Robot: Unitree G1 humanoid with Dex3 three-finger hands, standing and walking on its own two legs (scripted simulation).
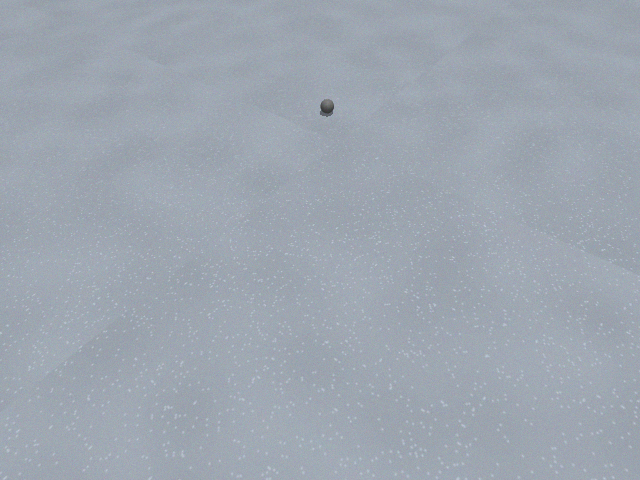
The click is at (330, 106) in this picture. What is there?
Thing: free ball
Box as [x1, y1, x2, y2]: [320, 99, 333, 112]
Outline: 325,99 321,103 321,109 324,112 330,112 333,108 333,103 329,99
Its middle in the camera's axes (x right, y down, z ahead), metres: +0.04 -0.76 +2.24
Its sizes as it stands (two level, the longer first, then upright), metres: 0.077 0.077 0.077
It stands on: the floor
